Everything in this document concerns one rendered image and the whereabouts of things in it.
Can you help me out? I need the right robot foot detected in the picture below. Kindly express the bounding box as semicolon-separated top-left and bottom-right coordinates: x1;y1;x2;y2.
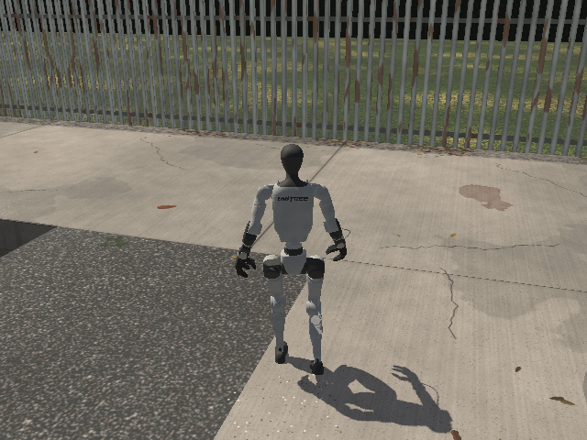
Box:
309;358;324;375

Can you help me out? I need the right robot upper arm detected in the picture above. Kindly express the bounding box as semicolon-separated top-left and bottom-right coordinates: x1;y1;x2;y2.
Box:
311;183;338;233

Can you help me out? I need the robot left hand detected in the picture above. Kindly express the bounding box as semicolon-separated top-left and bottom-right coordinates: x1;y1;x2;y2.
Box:
235;256;256;278

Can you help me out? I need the left robot thigh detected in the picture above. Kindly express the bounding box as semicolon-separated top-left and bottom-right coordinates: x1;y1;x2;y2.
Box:
263;255;286;311

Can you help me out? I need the robot right forearm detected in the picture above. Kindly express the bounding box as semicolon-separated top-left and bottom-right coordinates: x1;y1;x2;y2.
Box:
329;218;346;248

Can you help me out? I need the robot left forearm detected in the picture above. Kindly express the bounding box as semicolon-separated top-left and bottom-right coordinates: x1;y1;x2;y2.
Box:
238;221;257;259

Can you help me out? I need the robot right hand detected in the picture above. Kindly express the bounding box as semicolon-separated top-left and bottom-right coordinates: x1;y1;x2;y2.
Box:
326;245;347;261

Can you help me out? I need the left robot upper arm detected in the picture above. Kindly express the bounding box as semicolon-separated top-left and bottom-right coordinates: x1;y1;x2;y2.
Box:
247;184;273;236

